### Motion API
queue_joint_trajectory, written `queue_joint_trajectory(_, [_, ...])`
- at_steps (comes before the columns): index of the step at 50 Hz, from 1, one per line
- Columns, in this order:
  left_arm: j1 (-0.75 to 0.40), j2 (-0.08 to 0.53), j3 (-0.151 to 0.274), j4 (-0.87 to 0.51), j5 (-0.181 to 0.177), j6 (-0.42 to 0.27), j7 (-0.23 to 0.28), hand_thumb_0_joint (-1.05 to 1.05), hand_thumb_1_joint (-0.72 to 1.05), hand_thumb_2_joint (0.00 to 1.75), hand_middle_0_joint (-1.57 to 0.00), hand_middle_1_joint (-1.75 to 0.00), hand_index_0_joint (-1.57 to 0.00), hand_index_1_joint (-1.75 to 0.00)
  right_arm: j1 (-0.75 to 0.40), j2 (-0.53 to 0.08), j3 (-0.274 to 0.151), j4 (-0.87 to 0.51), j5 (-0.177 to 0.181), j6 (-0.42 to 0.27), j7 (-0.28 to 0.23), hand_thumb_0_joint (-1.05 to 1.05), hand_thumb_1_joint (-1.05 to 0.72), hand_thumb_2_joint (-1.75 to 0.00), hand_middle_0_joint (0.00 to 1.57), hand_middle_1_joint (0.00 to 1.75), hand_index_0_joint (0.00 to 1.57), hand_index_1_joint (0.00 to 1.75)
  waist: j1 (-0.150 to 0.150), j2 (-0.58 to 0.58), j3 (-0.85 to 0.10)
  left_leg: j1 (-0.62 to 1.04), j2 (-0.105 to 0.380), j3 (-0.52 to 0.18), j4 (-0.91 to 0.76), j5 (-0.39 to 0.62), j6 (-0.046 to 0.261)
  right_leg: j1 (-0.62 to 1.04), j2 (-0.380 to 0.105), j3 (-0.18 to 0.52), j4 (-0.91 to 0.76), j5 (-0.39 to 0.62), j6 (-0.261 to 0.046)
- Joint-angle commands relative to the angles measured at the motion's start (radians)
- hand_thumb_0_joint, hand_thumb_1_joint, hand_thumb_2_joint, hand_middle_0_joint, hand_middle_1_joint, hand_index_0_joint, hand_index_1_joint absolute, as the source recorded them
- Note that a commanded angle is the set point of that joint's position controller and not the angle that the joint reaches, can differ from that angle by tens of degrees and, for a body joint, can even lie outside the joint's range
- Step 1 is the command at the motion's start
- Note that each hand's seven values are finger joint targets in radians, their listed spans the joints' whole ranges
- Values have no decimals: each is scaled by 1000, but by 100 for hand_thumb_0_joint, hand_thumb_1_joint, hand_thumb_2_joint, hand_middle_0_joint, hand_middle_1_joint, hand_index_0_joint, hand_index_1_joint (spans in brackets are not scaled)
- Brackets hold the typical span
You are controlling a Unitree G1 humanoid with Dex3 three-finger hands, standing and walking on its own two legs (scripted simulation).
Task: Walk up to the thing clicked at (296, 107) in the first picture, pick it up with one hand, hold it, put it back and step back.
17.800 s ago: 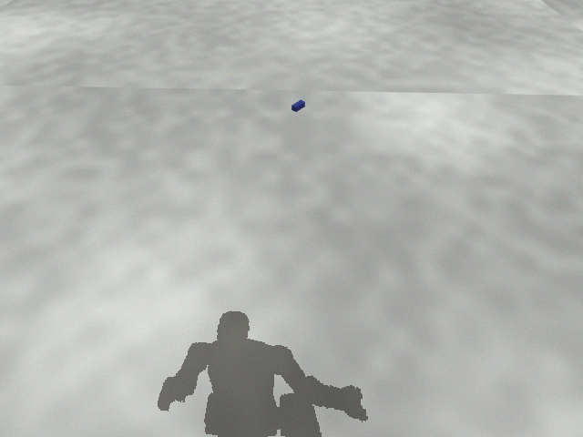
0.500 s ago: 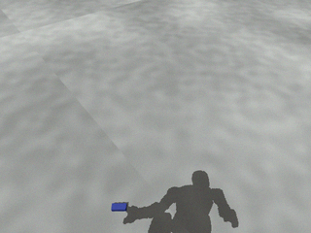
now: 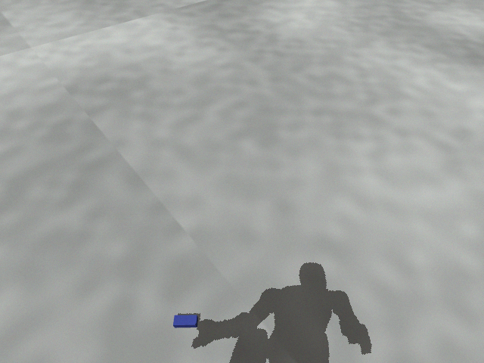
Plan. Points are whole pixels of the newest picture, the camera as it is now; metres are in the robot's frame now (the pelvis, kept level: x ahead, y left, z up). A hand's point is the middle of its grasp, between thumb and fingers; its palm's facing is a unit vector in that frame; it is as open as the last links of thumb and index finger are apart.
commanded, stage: stand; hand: left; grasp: from above
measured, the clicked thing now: (185, 321) +0.40 +0.24 -0.77
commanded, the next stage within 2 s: rise first in 0.46 s
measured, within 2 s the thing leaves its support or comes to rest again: neither
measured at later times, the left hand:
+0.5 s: hand out of the picture +0.07 +0.25 -0.16, palm faces -0.04 -0.93 -0.35, open 7.4 cm
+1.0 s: hand out of the picture +0.13 +0.26 -0.20, palm faces -0.10 -0.91 -0.41, open 11.9 cm
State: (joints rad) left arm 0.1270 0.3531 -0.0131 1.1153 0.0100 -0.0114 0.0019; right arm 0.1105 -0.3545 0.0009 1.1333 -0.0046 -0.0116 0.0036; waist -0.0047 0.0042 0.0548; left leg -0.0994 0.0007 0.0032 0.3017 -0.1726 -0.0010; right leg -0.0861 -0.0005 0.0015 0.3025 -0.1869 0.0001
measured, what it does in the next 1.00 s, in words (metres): stands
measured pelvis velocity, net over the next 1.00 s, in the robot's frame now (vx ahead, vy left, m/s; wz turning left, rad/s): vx -0.02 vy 0.00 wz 0.00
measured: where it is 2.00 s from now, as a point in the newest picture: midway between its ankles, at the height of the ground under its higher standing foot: outside the picture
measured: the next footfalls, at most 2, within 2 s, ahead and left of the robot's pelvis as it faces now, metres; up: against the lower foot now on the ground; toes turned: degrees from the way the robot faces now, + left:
none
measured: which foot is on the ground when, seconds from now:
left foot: down 0.00-1.00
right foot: down 0.00-1.00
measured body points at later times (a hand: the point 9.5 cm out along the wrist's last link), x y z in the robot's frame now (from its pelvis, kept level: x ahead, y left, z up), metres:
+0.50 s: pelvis +0.00 +0.00 +0.00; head +0.01 +0.00 +0.45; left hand +0.07 +0.30 -0.13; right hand +0.07 -0.30 -0.13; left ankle +0.00 +0.12 -0.75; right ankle -0.01 -0.12 -0.75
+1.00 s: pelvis -0.02 +0.00 -0.05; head +0.05 +0.01 +0.40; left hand +0.14 +0.30 -0.17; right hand +0.10 -0.26 -0.16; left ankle +0.00 +0.12 -0.75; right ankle -0.01 -0.12 -0.75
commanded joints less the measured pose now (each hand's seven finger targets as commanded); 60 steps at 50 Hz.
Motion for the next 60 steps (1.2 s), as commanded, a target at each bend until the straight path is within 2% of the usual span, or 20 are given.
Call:
queue_joint_trajectory(1, [-29, 214, 48, -58, -1, -26, 11, 0, 90, 90, -20, -30, -20, -30, -28, -209, -37, -64, -4, -20, -12, 0, -90, -90, 20, 30, 20, 30, 3, -5, -92, 34, 130, -103, -23, 178, 26, 15, -135, 99, -36, 193, -22])
queue_joint_trajectory(27, [-39, 214, 51, -62, -1, -21, 11, 0, 90, 90, -20, -30, -20, -30, -29, -210, -38, -70, -3, -22, -14, 0, -90, -90, 20, 30, 20, 30, 5, 3, -80, 32, 132, -106, -29, 172, 24, 3, -132, 98, -33, 164, -27])
queue_joint_trajectory(28, [-33, 212, 49, -62, -1, -22, 11, 0, 87, 87, -26, -31, -25, -33, -30, -212, -39, -71, -4, -21, -14, 0, -92, -91, 20, 30, 20, 30, 6, 0, -88, 36, 134, -104, -26, 180, 27, 10, -134, 97, -32, 176, -27])
queue_joint_trajectory(29, [-384, 32, 49, -413, -52, -111, 25, 0, 79, 89, -29, -39, -25, -41, -8, -44, 12, -343, 66, -71, -34, 0, -97, -92, 20, 30, 20, 30, -122, 12, 3, -134, -3, 23, 61, 14, 18, -256, 1, 7, 57, 87, -9])
queue_joint_trajectory(30, [-531, 124, 86, -392, -48, -111, 34, 0, 71, 88, -27, -47, -24, -49, 11, -82, -2, -316, 64, -75, -45, 0, -91, -90, 20, 30, 20, 30, -81, -6, -62, -123, -9, 16, 87, 9, 20, -193, -3, -4, 71, 66, -7])
queue_joint_trajectory(31, [-293, 155, 117, -125, -30, -61, 34, 0, 63, 91, -26, -53, -22, -57, 66, -95, -9, -266, 61, -61, -49, 0, -91, -90, 20, 30, 20, 30, -72, -41, -41, -156, -19, 16, 106, -30, 23, -221, 5, -13, 78, 10, -14])
queue_joint_trajectory(32, [-205, 152, 129, -66, -21, -40, 17, 0, 55, 88, -25, -60, -22, -63, 72, -101, -24, -303, 60, -50, -46, 0, -89, -90, 20, 30, 20, 30, -34, -58, -18, -197, -11, 24, 137, -24, 22, -244, 9, -24, 109, -9, -18])
queue_joint_trajectory(33, [-255, 195, 141, -103, 7, -41, 8, 0, 47, 86, -24, -68, -23, -70, 89, -102, -40, -325, 51, -50, -51, 0, -91, -90, 20, 30, 20, 30, -29, -62, -90, -213, -15, 24, 173, -9, 26, -254, 6, -17, 137, 3, -18])
queue_joint_trajectory(34, [-348, 271, 184, -190, 26, -59, 4, 0, 39, 85, -25, -72, -24, -72, 104, -104, -57, -347, 46, -59, -56, 0, -89, -89, 20, 30, 20, 30, -22, -29, -208, -196, -14, 21, 205, 18, 24, -236, 1, -9, 179, 49, -16])
queue_joint_trajectory(35, [-274, 286, 216, -192, 52, -55, -8, 0, 31, 82, -24, -78, -25, -77, 118, -100, -69, -379, 38, -66, -52, 0, -88, -89, 20, 30, 20, 30, -4, 24, -295, -197, -21, 19, 241, 70, 17, -219, -3, -11, 226, 97, -20])
queue_joint_trajectory(36, [-124, 242, 217, -75, 83, -35, -20, 0, 23, 82, -22, -86, -24, -84, 150, -97, -80, -377, 28, -63, -44, 0, -91, -90, 20, 30, 20, 30, -2, -16, -296, -254, -21, 11, 287, 95, 17, -241, -1, -13, 266, 121, -21])
queue_joint_trajectory(37, [-42, 207, 210, -60, 103, -23, -31, 0, 15, 83, -22, -87, -24, -85, 153, -92, -84, -406, 25, -64, -38, 0, -90, -90, 20, 30, 20, 30, 26, -15, -310, -285, -28, 13, 313, 112, 15, -239, 2, -13, 292, 128, -23])
queue_joint_trajectory(39, [-89, 225, 224, -201, 133, -2, -26, 0, -1, 81, -25, -86, -26, -85, 133, -84, -92, -464, 29, -66, -39, 0, -89, -89, 20, 30, 20, 30, 43, 36, -372, -275, -36, 20, 311, 112, 11, -212, 1, -7, 295, 130, -23])
queue_joint_trajectory(40, [-83, 216, 224, -214, 140, 20, -18, 0, -9, 80, -25, -88, -26, -86, 117, -78, -89, -491, 30, -66, -39, 0, -89, -89, 20, 30, 20, 30, 44, 64, -351, -286, -35, 17, 306, 96, 6, -235, 4, -11, 297, 99, -25])
queue_joint_trajectory(42, [-99, 149, 178, -217, 150, 70, -11, 0, -25, 81, -25, -90, -25, -89, 100, -76, -84, -525, 33, -68, -34, 0, -89, -89, 20, 30, 20, 30, 15, 37, -269, -339, -20, 4, 332, 55, 2, -329, 15, -25, 317, 34, -28])
queue_joint_trajectory(45, [-117, 164, 185, -272, 165, 109, 0, 0, -38, 81, -27, -88, -27, -89, 82, -73, -85, -580, 33, -83, -28, 0, -90, -90, 20, 30, 20, 30, 7, -7, -228, -438, -10, -5, 389, -65, 8, -428, 23, -33, 367, -88, -25])
queue_joint_trajectory(48, [-99, 155, 202, -355, 176, 112, 3, 0, -40, 81, -28, -88, -27, -89, 102, -64, -89, -607, 32, -106, -23, 0, -90, -90, 20, 30, 20, 30, -4, -10, -253, -494, -4, -15, 452, -114, 12, -501, 27, -34, 436, -131, -23])
queue_joint_trajectory(50, [-77, 175, 221, -453, 188, 100, 6, 0, -39, 80, -28, -88, -28, -88, 116, -58, -95, -625, 28, -122, -27, 0, -91, -90, 20, 30, 20, 30, -4, 14, -328, -500, -3, -12, 510, -75, 13, -522, 22, -30, 494, -96, -23])
queue_joint_trajectory(57, [48, 172, 231, -631, 248, 99, 17, 0, -41, 80, -32, -85, -31, -86, 107, -39, -94, -666, 19, -156, -41, 0, -95, -91, 20, 30, 20, 30, -15, 53, -388, -592, -3, -7, 642, -102, 15, -645, 18, -18, 620, -112, -22])
queue_joint_trajectory(60, [97, 170, 221, -717, 254, 121, 15, 0, -41, 77, -34, -85, -34, -86, 104, -44, -96, -677, 19, -162, -44, 0, -98, -92, 20, 30, 20, 30, -12, 88, -428, -588, 5, -22, 675, -64, 11, -699, 20, -23, 666, -102, -26])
